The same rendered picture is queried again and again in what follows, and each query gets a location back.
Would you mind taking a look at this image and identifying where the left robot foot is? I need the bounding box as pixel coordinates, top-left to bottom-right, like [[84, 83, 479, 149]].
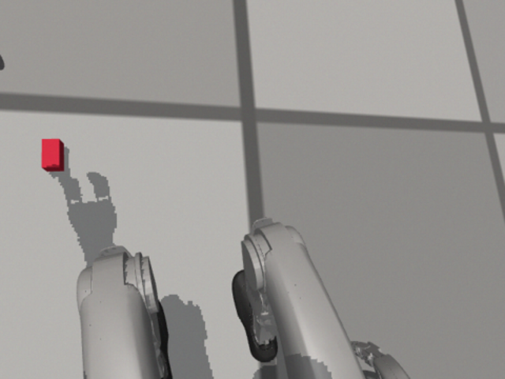
[[157, 301, 173, 379]]

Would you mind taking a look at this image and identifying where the right robot foot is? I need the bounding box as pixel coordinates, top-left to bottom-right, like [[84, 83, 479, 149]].
[[232, 269, 278, 362]]

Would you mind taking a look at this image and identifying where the small box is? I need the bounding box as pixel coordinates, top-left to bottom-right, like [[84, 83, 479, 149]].
[[42, 139, 64, 171]]

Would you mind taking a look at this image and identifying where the right robot hand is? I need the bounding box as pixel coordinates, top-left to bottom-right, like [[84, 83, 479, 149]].
[[350, 341, 410, 379]]

